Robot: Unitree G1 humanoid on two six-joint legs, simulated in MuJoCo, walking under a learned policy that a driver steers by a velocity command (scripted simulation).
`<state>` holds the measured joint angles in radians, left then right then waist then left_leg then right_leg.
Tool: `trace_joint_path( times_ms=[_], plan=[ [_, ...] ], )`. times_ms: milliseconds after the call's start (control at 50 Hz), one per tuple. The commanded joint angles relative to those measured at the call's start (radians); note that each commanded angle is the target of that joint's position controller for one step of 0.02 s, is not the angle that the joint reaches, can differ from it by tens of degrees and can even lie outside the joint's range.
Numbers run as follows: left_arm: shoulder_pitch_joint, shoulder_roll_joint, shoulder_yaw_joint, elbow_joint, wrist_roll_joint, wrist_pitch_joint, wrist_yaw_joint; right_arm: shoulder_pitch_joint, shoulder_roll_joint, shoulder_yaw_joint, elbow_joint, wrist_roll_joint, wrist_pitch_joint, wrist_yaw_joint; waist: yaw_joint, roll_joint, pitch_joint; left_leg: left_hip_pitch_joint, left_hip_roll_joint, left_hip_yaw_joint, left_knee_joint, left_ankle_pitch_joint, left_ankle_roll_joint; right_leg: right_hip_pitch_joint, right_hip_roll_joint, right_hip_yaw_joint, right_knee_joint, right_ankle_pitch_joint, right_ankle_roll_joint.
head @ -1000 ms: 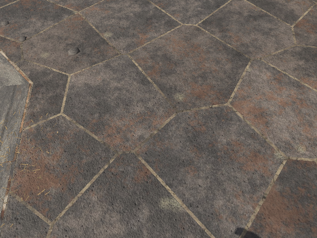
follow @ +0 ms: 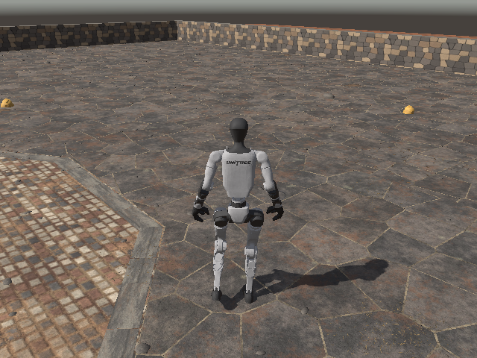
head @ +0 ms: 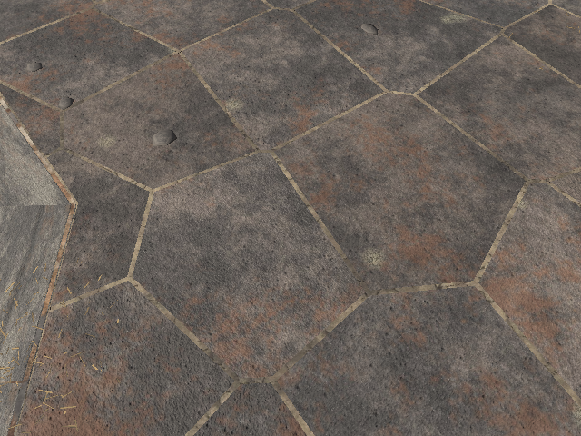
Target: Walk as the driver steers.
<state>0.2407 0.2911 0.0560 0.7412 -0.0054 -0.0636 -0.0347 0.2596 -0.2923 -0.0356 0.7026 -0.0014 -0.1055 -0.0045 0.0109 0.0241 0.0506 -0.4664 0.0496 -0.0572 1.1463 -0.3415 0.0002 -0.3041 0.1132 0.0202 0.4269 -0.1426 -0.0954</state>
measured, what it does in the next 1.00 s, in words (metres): walks ahead, turning right: left foot, then right foot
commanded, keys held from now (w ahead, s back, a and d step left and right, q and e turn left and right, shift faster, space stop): w+e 0.14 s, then e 0.72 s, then no key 0.14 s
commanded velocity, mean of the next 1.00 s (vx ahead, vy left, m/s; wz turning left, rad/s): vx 0.18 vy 0.00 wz -0.54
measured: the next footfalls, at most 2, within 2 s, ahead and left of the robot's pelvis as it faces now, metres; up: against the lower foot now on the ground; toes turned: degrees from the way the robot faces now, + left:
left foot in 0.30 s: +0.37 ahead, +0.13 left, +0.00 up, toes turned -15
right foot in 0.74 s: +0.26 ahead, -0.11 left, +0.00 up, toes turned -29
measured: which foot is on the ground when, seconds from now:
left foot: up 0.00-0.28, down 0.30-0.74, up 0.76-1.00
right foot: down 0.00-0.30, up 0.32-0.72, down 0.74-1.00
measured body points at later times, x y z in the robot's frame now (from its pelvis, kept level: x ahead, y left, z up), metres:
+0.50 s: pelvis +0.22 +0.05 +0.00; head +0.27 +0.05 +0.45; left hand +0.42 +0.30 -0.11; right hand +0.32 -0.25 -0.09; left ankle +0.33 +0.14 -0.74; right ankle +0.17 -0.07 -0.66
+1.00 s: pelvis +0.25 +0.00 +0.01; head +0.27 -0.05 +0.45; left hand +0.54 +0.14 -0.06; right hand +0.22 -0.33 -0.11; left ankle +0.35 +0.12 -0.67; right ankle +0.22 -0.09 -0.74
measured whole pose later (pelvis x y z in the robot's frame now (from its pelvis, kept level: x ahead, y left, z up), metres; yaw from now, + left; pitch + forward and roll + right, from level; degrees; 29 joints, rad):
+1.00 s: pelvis +0.25 +0.00 +0.01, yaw -34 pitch +2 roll +2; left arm 0.17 0.30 0.05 0.59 0.00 0.03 0.03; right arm 0.11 -0.33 -0.08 0.75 0.00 0.02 -0.02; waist 0.00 0.03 0.05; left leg -0.51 0.01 -0.03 0.96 -0.36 -0.09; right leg -0.29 0.04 0.08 0.46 -0.19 -0.05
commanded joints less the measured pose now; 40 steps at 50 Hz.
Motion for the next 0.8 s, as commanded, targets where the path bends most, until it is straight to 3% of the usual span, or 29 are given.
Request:
trace_joint_path(
  times_ms=[20,100,160,220,260,280,300,320,340,360,380,420,440,480,560,640,700,720,740,760,780,800],
  plan=[
    [-0.03,0.13,0.034,-0.08,-0.004,-0.017,0.017,0.038,-0.107,-0.034,-0.07,-0.016,0.0,-0.005,-0.037,-0.077,-0.064,-0.128,0.057,-0.029,-0.084,0.044,-0.031,0.083,-0.274,0.347,-0.243,0.083,-0.213],
    [0.014,0.165,0.046,-0.064,-0.014,-0.012,0.037,-0.123,-0.062,-0.014,-0.115,-0.02,0.001,-0.006,0.014,-0.074,-0.014,-0.088,0.021,-0.004,-0.385,0.307,-0.069,-0.019,-0.201,0.245,-0.243,0.082,-0.16],
    [0.079,0.178,0.051,-0.042,-0.022,0.004,0.046,-0.231,-0.057,-0.011,-0.137,-0.007,-0.011,0.004,0.06,-0.084,-0.019,0.001,-0.038,0.004,-0.552,0.439,-0.081,-0.019,-0.189,0.252,-0.194,0.086,-0.126],
    [0.115,0.172,0.054,-0.029,-0.025,0.031,0.057,-0.238,-0.098,-0.031,-0.143,-0.005,-0.018,0.013,0.049,-0.112,-0.06,0.04,-0.074,-0.027,-0.648,0.395,-0.061,0.099,-0.199,0.325,-0.052,0.193,-0.08],
    [0.077,0.161,0.055,-0.049,-0.021,0.045,0.064,-0.176,-0.118,-0.045,-0.129,-0.005,-0.022,0.014,0.003,-0.138,-0.095,0.118,-0.075,-0.03,-0.695,0.365,-0.026,0.139,-0.192,0.371,0.06,0.23,-0.04],
    [0.055,0.135,0.048,-0.066,-0.021,0.046,0.063,-0.117,-0.133,-0.053,-0.118,-0.014,-0.025,0.008,-0.037,-0.128,-0.132,0.229,-0.043,-0.024,-0.752,0.449,0.005,0.118,-0.145,0.349,0.161,0.234,0.0],
    [0.059,0.075,0.028,-0.096,-0.003,0.042,0.061,-0.014,-0.19,-0.065,-0.117,-0.034,-0.025,-0.001,-0.072,-0.024,-0.268,0.468,0.131,-0.152,-0.701,0.668,0.074,0.015,-0.084,0.285,0.405,0.035,0.047],
    [0.271,0.009,0.008,-0.084,-0.003,0.038,0.056,0.016,-0.221,-0.068,-0.117,-0.048,-0.004,-0.004,0.009,0.253,-0.414,0.768,0.41,-0.474,-0.646,0.912,0.257,-0.254,0.042,0.184,0.702,-0.615,0.108],
    [0.311,0.124,0.022,-0.072,-0.02,0.042,0.054,0.023,-0.187,-0.069,-0.109,-0.016,0.017,0.004,0.0,0.255,-0.452,0.74,0.442,-0.607,-0.692,0.673,0.289,-0.334,-0.047,0.166,0.852,-0.559,0.129],
    [0.201,0.179,0.043,-0.076,-0.029,0.058,0.06,-0.02,-0.12,-0.052,-0.13,-0.014,0.03,-0.002,-0.034,0.148,-0.328,0.642,0.366,-0.469,-0.725,0.541,0.248,-0.38,-0.08,0.141,0.908,-0.469,0.156],
    [0.121,0.185,0.049,-0.094,-0.026,0.077,0.067,-0.075,-0.091,-0.04,-0.131,-0.017,0.045,-0.006,-0.034,0.081,-0.245,0.529,0.308,-0.345,-0.747,0.497,0.214,-0.384,-0.105,0.104,0.896,-0.403,0.171],
    [0.096,0.154,0.052,-0.113,-0.021,0.109,0.071,-0.148,-0.09,-0.035,-0.119,-0.023,0.06,-0.009,0.006,0.102,-0.134,0.315,0.229,-0.189,-0.804,0.478,0.197,-0.308,-0.145,0.072,0.832,-0.344,0.186],
    [0.104,0.125,0.046,-0.115,-0.02,0.118,0.072,-0.16,-0.098,-0.039,-0.112,-0.029,0.059,-0.01,0.013,0.122,-0.111,0.25,0.201,-0.126,-0.837,0.477,0.199,-0.261,-0.143,0.042,0.788,-0.317,0.188],
    [0.093,0.092,0.039,-0.128,-0.014,0.121,0.072,-0.165,-0.108,-0.047,-0.095,-0.03,0.057,-0.013,0.013,0.135,-0.119,0.247,0.21,-0.071,-0.858,0.531,0.225,-0.235,-0.15,0.02,0.701,-0.289,0.191],
    [0.021,0.085,0.032,-0.163,-0.006,0.123,0.053,-0.185,-0.141,-0.062,-0.075,-0.013,0.071,-0.019,-0.002,0.103,-0.164,0.274,0.253,-0.008,-0.869,0.508,0.245,-0.162,-0.184,0.007,0.519,-0.185,0.171],
    [-0.033,0.107,0.039,-0.194,-0.008,0.132,0.032,-0.184,-0.172,-0.074,-0.054,0.002,0.085,-0.009,-0.017,0.113,-0.135,0.274,0.27,0.036,-0.862,0.391,0.225,-0.09,-0.176,-0.034,0.373,-0.169,0.135],
    [-0.023,0.109,0.048,-0.203,-0.008,0.134,0.02,-0.186,-0.187,-0.08,-0.036,0.026,0.093,-0.005,0.007,0.103,-0.129,0.295,0.269,0.069,-0.778,0.346,0.17,-0.002,-0.146,-0.078,0.17,-0.105,0.087],
    [0.0,0.122,0.057,-0.194,-0.005,0.132,0.022,-0.162,-0.168,-0.077,-0.021,0.031,0.096,-0.005,0.013,0.08,-0.131,0.263,0.239,0.104,-0.712,0.288,0.125,0.075,-0.122,-0.079,0.087,-0.041,0.061],
    [0.041,0.176,0.076,-0.188,-0.004,0.129,0.033,-0.103,-0.128,-0.068,0.002,0.017,0.098,-0.001,0.013,-0.035,-0.135,0.166,0.176,0.174,-0.565,0.17,0.045,0.197,-0.171,0.027,-0.01,0.148,0.015],
    [0.054,0.297,0.099,-0.216,-0.002,0.124,0.054,-0.09,-0.07,-0.046,-0.034,-0.039,0.1,0.005,-0.023,-0.359,-0.134,-0.125,0.019,0.259,-0.226,-0.282,-0.07,0.344,-0.438,0.402,-0.033,0.503,-0.128],
    [0.061,0.287,0.091,-0.232,0.032,0.102,0.045,-0.194,-0.109,-0.058,-0.064,-0.028,0.099,-0.007,0.058,-0.288,-0.171,-0.206,-0.049,0.07,-0.033,-0.354,-0.082,0.257,-0.502,0.509,-0.073,0.458,-0.271],
    [0.036,0.255,0.08,-0.224,0.035,0.082,0.039,-0.217,-0.137,-0.068,-0.063,-0.002,0.103,-0.014,0.048,-0.195,-0.15,-0.22,-0.027,0.021,0.03,-0.277,-0.07,0.235,-0.449,0.42,-0.084,0.392,-0.242]
  ],
)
